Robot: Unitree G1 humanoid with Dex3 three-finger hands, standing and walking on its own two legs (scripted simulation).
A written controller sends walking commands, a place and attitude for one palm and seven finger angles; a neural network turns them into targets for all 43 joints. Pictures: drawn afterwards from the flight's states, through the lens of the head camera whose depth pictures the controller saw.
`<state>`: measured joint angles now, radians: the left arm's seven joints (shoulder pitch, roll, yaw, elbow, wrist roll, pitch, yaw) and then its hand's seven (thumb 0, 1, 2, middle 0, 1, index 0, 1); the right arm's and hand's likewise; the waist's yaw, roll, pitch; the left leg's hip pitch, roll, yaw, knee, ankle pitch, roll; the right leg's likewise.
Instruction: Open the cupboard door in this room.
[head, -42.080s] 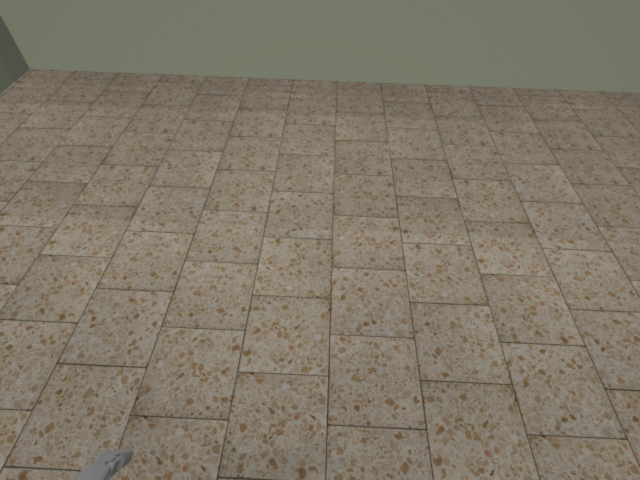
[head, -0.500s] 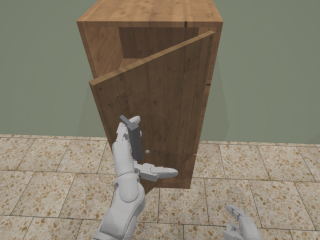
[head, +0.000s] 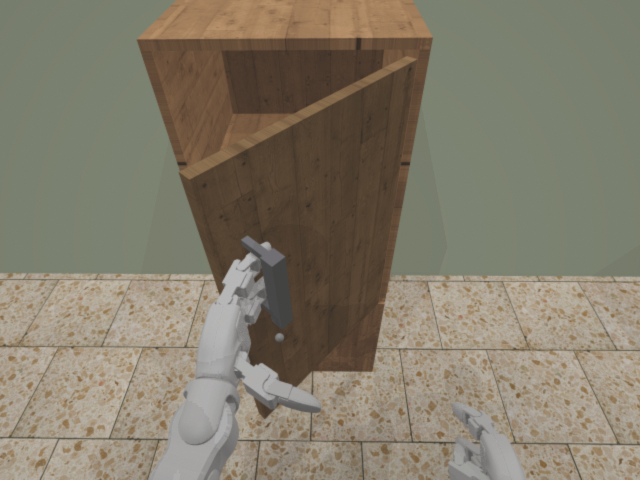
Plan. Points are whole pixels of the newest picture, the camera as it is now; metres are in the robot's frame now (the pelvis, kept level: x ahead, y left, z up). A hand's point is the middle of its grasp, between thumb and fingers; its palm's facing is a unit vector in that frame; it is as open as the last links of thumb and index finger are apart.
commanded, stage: slide the hand sideways off the handle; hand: left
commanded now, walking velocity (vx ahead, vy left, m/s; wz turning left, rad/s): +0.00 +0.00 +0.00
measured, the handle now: (266, 283) +0.33 +0.09 +0.10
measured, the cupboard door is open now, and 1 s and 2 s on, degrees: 48 47 47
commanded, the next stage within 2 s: draw the hand back to the body in 0.72 s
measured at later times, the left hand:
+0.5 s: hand (227, 374) +0.21 +0.12 +0.09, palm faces +0.00 -1.00 -0.03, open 16.1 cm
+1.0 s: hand (192, 381) +0.20 +0.15 +0.10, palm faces +0.00 -1.00 -0.06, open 16.3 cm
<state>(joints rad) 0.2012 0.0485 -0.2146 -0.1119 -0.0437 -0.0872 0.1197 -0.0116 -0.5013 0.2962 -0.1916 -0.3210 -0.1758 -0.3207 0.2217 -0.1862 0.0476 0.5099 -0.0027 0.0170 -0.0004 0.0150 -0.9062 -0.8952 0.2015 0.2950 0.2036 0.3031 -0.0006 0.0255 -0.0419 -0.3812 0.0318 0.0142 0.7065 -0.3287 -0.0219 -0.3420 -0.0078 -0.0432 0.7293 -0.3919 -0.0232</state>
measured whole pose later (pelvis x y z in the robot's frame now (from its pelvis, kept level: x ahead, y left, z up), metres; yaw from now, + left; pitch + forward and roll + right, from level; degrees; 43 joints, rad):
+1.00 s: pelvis +0.01 +0.00 -0.01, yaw +2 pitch +4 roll -1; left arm 0.53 0.19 0.00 -0.40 -0.20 -0.15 -0.12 -0.01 -0.50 0.30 -0.15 -0.30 -0.16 -0.30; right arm 0.27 -0.21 0.04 0.47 0.03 -0.16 -0.05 0.02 -0.91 -0.90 0.20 0.30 0.20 0.30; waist 0.02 0.05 -0.08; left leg -0.51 0.03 -0.02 0.84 -0.40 -0.02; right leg -0.44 -0.01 -0.07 0.83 -0.46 -0.02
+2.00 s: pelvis +0.03 +0.01 +0.03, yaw +0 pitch -4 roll +0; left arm 0.47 0.34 0.30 -0.41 -0.05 -0.07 0.12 0.01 0.56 0.75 -0.19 -0.30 -0.20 -0.31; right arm 0.19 -0.22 0.03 0.63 0.00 -0.11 -0.08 0.02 -0.90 -0.90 0.20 0.30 0.21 0.30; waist 0.07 0.05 0.01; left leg -0.12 0.02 0.02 0.44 -0.25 0.00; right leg -0.06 -0.01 -0.04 0.41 -0.28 0.00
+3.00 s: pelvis -0.04 +0.03 +0.02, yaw -1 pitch -1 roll -1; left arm 0.57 0.45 0.42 -0.55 -0.05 -0.15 0.13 0.02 0.89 0.89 -0.21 -0.30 -0.22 -0.31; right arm 0.16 -0.22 -0.01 0.53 0.02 0.00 -0.08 0.01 -0.91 -0.90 0.20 0.29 0.20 0.30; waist 0.00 0.00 0.07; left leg -0.33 0.02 0.04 0.51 -0.17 0.02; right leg -0.27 -0.01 -0.02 0.47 -0.19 0.02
